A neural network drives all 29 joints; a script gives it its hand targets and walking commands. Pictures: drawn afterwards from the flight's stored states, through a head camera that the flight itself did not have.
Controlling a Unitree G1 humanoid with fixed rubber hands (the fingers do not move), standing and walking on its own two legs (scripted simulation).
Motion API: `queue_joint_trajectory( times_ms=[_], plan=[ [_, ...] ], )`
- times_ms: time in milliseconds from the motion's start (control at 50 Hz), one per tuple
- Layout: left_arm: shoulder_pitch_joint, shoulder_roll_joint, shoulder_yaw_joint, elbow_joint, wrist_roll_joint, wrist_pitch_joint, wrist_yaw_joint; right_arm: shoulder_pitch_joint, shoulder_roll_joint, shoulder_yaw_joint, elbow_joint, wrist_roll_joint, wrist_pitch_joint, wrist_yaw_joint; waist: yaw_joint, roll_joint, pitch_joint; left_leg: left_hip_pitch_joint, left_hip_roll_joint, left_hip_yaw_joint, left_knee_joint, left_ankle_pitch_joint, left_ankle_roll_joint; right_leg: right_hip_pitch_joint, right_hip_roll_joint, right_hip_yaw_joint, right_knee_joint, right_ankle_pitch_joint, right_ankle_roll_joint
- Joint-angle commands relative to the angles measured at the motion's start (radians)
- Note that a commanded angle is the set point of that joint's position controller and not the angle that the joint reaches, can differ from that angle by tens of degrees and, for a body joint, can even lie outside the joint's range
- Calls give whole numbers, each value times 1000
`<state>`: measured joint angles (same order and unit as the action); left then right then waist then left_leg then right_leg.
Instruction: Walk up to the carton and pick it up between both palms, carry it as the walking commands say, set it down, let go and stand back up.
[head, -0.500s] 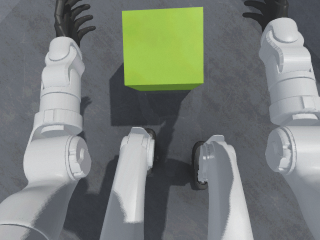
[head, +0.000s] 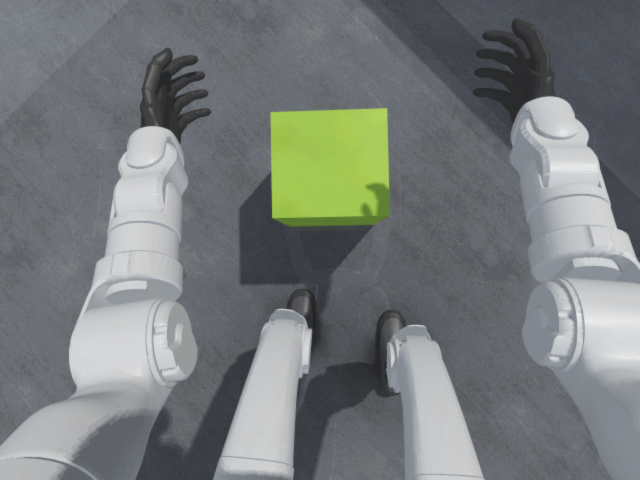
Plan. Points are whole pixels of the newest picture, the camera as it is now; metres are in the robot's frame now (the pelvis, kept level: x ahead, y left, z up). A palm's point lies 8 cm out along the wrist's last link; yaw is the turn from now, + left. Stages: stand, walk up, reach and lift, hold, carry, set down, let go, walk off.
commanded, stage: set down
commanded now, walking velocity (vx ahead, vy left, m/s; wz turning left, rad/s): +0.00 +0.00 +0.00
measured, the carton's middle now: (330, 177) +0.49 +0.06 -0.51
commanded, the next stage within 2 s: let go in 0.08 s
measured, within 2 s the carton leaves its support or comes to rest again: neither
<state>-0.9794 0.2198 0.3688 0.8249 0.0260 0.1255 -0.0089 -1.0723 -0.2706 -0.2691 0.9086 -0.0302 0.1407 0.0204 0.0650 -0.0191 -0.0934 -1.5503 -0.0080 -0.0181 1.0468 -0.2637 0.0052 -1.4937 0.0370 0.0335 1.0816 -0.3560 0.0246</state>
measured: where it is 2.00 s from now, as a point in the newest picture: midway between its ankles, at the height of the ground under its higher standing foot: (345, 355)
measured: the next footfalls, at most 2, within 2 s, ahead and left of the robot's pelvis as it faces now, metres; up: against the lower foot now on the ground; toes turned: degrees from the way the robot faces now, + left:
none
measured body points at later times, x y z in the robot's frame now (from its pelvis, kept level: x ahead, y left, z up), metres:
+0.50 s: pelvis +0.05 +0.00 +0.07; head +0.25 +0.01 +0.47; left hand +0.36 +0.26 -0.03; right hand +0.41 -0.19 -0.04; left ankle +0.09 +0.11 -0.62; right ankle +0.05 -0.13 -0.62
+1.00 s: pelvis +0.09 -0.02 +0.12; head +0.12 -0.02 +0.57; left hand +0.25 +0.22 +0.04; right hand +0.27 -0.25 +0.04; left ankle +0.09 +0.11 -0.62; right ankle +0.05 -0.13 -0.62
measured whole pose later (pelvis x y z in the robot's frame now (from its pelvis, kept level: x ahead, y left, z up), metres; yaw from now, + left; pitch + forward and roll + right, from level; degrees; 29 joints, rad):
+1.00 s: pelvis +0.09 -0.02 +0.12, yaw +2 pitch +1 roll +1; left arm 0.23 0.22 0.05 0.44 0.00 0.06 -0.07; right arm 0.22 -0.22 -0.05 0.44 -0.01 0.06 0.06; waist 0.00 -0.01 0.05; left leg -0.22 -0.01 -0.03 0.44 -0.23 -0.01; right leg -0.16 0.02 0.03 0.45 -0.30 -0.02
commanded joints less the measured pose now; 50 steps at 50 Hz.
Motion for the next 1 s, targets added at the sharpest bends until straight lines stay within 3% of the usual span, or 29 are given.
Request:
queue_joint_trajectory(
  times_ms=[0, 120, 220, 280, 360, 560, 720, 880, 980],
  plan=[
    [-185, 73, 24, -77, 33, -30, 3, -213, -87, -23, -70, -29, -30, 8, 14, -5, -787, 688, -30, 23, -71, 293, -47, 259, 42, -70, -132, 173, 16],
    [-74, 84, 44, -110, 83, -38, -6, -109, -69, -35, -107, -73, -33, -5, 11, -11, -887, 796, -40, 29, -90, 374, -42, 372, 47, -65, -165, 242, 14],
    [157, 138, -26, -278, 80, -40, -48, 129, -21, -8, -307, -97, -23, -53, 8, 2, -1090, 991, -44, 24, -101, 554, -32, 562, 52, -50, -184, 424, 26],
    [273, 145, -87, -391, 40, -21, -67, 244, -18, 22, -439, -76, -14, -58, -2, 23, -1052, 1121, -38, 7, -142, 589, -29, 583, 52, -48, -231, 410, 25],
    [435, 119, -134, -429, 2, -22, -90, 406, 10, 59, -487, -38, -24, -42, -7, 42, -882, 1174, -31, -13, -219, 554, -31, 625, 47, -44, -298, 355, 16],
    [778, 70, -212, -327, -21, -109, -78, 796, 24, 99, -382, -21, -114, -11, -30, 37, -389, 1204, -19, -20, -403, 344, -36, 814, 18, -30, -485, 240, -8],
    [1076, 71, -261, -446, -20, -143, -57, 1092, -2, 158, -480, 3, -157, 5, -42, 37, -275, 1421, -28, -6, -515, 434, -32, 1083, 13, -18, -599, 365, -13],
    [1152, 87, -295, -480, -32, -106, -61, 1228, -22, 197, -563, 21, -127, 29, -56, -27, -17, 1481, -44, 14, -607, 271, -25, 1226, -14, -7, -720, 294, -13],
    [1159, 90, -298, -485, -22, -54, -65, 1255, -26, 205, -578, 28, -80, 42, -63, -17, 96, 1520, -50, 26, -624, 192, -21, 1239, -27, -6, -752, 239, -14]
  ],
)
